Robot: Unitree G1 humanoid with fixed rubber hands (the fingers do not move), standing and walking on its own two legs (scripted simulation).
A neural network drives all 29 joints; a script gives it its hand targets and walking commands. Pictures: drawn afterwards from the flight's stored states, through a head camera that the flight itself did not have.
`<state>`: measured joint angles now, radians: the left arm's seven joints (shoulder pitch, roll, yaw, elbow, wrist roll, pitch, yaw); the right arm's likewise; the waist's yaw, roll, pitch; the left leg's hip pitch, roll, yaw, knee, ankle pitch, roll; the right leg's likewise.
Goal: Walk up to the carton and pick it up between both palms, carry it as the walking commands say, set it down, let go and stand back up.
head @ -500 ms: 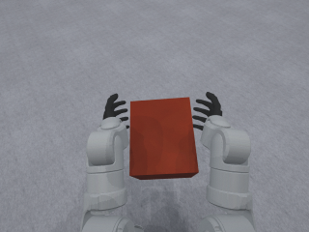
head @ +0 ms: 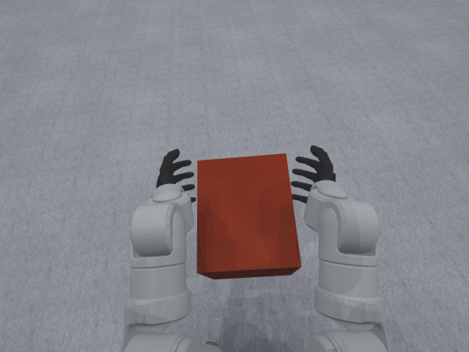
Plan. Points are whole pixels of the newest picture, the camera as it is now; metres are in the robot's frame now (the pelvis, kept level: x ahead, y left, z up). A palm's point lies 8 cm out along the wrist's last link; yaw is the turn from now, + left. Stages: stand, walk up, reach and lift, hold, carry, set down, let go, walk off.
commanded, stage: carry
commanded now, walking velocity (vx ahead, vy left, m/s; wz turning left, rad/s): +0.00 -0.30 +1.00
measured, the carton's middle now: (247, 221) +0.35 -0.01 +0.00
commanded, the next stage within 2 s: none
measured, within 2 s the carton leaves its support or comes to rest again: neither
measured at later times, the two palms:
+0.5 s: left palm (116, 253) +0.25 +0.17 +0.11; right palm (263, 184) +0.35 -0.03 +0.10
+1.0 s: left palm out of the picture +0.14 +0.20 +0.10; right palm (201, 203) +0.33 +0.06 +0.10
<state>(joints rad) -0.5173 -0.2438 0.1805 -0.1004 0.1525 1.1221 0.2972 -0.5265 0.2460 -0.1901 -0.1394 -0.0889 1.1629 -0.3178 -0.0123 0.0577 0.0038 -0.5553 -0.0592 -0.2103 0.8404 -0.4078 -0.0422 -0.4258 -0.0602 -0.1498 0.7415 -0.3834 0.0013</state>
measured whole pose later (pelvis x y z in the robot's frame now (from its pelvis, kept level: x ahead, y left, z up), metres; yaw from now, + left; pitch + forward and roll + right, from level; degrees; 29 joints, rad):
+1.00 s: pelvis +0.04 -0.15 +0.00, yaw +56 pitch +5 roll -1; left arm -0.50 -0.24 0.16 -0.13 0.15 1.12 0.30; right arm -0.52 0.24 -0.17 -0.16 -0.08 1.16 -0.33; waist -0.01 0.06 0.05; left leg -0.56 -0.06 -0.16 0.90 -0.45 -0.05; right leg -0.39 -0.07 -0.16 0.72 -0.39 0.00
